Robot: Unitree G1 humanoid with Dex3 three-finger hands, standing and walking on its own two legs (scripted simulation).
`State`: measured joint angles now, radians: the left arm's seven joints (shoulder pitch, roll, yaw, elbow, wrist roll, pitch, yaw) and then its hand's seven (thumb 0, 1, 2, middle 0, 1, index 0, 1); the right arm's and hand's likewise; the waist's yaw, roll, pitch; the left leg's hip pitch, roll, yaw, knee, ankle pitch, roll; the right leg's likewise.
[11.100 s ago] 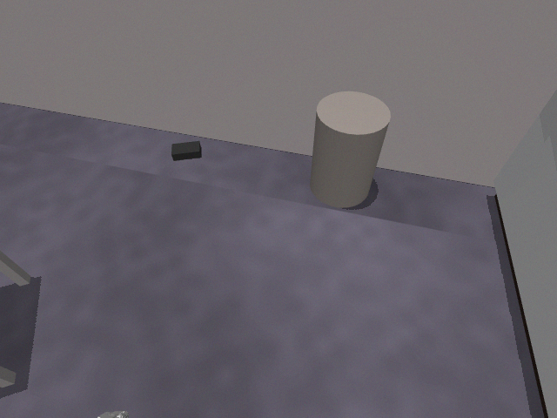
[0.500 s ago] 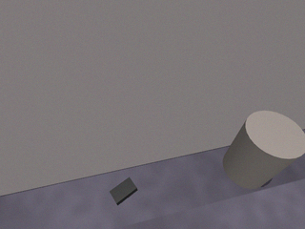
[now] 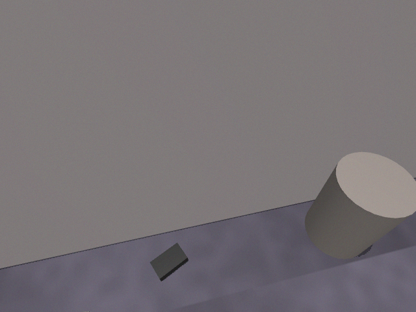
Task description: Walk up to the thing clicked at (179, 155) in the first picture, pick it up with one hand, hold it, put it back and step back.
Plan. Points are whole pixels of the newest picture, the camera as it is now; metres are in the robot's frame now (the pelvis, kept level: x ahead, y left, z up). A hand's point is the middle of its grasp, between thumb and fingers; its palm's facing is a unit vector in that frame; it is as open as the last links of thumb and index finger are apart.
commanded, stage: stand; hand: left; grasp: from above
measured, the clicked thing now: (169, 261) +0.42 +0.22 -0.76
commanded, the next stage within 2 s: rise first in 0.66 s
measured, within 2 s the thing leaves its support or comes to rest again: neither
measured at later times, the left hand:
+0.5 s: hand out of the picture +0.07 +0.25 -0.16, palm faces -0.03 -0.94 -0.34, open 7.4 cm
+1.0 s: hand out of the picture +0.13 +0.25 -0.17, palm faces -0.02 -0.93 -0.36, open 9.1 cm
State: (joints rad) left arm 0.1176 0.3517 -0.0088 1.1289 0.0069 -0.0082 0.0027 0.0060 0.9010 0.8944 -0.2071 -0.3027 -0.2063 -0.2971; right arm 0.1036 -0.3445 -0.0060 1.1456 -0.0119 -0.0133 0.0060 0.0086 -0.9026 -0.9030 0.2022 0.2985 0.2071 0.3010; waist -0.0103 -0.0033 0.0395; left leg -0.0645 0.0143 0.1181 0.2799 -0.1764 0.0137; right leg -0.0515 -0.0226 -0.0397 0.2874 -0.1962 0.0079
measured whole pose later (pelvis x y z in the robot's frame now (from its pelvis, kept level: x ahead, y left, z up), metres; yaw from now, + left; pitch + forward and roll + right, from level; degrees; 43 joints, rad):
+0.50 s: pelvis +0.00 +0.00 +0.00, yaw +0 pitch -2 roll +0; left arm 0.12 0.35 -0.01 1.13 0.01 -0.01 0.00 0.01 0.90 0.89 -0.21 -0.30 -0.21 -0.30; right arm 0.11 -0.35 -0.01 1.15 -0.01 -0.01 0.01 0.01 -0.90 -0.90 0.20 0.30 0.21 0.30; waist -0.01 0.00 0.04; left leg -0.07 0.01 0.12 0.28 -0.18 0.01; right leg -0.05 -0.02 -0.04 0.29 -0.19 0.01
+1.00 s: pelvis -0.02 +0.00 -0.02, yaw +2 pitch +6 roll +0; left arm -0.05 0.34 0.13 1.04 0.12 0.00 -0.01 0.01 0.48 0.98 -0.15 -0.67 -0.14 -0.68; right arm 0.24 -0.25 -0.02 0.80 0.03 -0.04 -0.02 0.01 -0.95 -0.92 0.20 0.30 0.21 0.30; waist -0.03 -0.02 0.02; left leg -0.39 0.03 0.08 0.55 -0.26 0.02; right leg -0.36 -0.03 -0.07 0.54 -0.28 0.00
